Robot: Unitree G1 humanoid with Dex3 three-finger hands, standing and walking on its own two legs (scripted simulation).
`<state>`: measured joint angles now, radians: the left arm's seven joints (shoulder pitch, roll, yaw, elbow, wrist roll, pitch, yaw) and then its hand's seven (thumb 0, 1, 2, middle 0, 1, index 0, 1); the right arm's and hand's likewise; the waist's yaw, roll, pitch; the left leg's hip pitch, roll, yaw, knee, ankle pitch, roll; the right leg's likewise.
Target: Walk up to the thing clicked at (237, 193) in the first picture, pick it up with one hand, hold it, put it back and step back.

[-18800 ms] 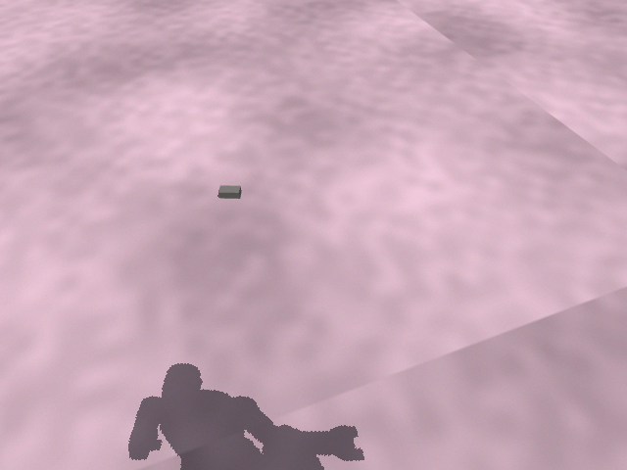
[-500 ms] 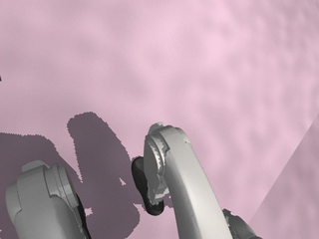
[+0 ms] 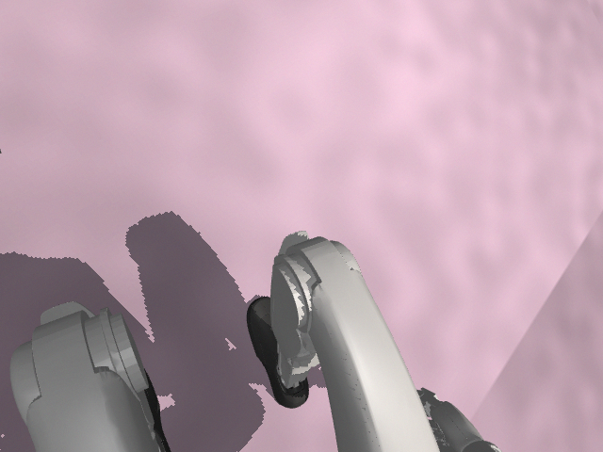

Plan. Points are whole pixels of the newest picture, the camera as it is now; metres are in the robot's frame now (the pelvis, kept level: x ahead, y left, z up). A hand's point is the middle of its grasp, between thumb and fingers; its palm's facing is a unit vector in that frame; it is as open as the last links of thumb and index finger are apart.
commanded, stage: approach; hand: left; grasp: from above
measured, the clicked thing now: out of the picture +0.56 +0.31 -0.31
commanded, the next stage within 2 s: close in in 0.64 s
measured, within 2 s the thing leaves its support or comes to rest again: neither
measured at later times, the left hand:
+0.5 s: hand out of the picture +0.54 +0.30 -0.16, palm faces -0.47 -0.05 -0.88, open 12.3 cm
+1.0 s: hand out of the picture +0.53 +0.32 -0.18, palm faces -0.49 -0.07 -0.87, open 12.5 cm
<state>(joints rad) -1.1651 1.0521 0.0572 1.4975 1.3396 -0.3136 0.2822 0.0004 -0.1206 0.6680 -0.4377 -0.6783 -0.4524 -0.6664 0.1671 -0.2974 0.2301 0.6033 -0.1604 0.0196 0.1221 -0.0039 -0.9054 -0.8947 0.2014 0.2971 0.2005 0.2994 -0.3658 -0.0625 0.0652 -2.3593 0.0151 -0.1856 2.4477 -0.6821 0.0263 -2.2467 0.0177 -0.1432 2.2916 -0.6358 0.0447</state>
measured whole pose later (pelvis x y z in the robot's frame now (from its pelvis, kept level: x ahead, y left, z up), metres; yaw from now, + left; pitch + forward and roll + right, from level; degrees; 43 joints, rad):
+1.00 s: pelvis +0.00 +0.00 +0.00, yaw +0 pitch +34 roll -13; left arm -1.26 1.06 -0.03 1.48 1.28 -0.24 0.18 0.00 -0.26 0.80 -0.31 -0.80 -0.33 -0.78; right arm 0.17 -0.32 0.28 0.54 -0.16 0.06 0.08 0.00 -0.90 -0.89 0.20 0.30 0.20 0.30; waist -0.41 -0.06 0.10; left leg -2.37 0.02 -0.19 2.44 -0.68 0.02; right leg -2.26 0.02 -0.15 2.28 -0.63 0.04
